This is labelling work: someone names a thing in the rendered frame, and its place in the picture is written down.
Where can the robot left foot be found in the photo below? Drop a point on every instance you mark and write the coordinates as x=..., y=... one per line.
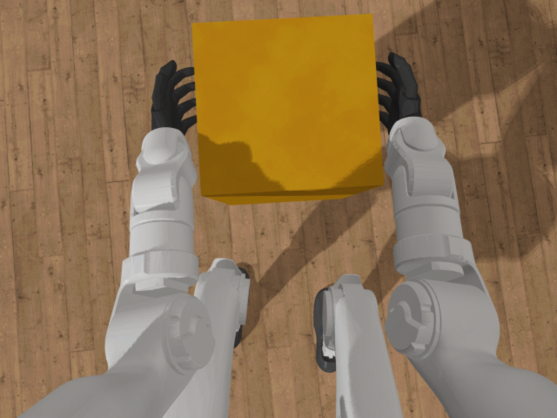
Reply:
x=239, y=332

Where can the robot right upper arm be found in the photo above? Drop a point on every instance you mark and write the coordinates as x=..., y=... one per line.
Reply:
x=450, y=333

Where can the robot left upper arm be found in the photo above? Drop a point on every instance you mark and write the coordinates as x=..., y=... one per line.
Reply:
x=153, y=349

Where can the robot left thigh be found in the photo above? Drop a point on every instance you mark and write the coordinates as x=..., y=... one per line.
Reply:
x=225, y=296

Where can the left robot hand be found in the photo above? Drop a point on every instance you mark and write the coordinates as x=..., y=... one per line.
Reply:
x=165, y=110

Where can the right robot forearm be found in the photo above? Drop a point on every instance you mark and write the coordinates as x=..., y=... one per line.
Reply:
x=426, y=210

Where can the right robot hand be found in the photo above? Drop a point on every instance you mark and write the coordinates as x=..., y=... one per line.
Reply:
x=404, y=100

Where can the left robot forearm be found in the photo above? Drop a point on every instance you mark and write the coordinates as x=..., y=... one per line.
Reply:
x=161, y=260

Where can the carton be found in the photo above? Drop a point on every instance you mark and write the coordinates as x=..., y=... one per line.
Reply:
x=287, y=109

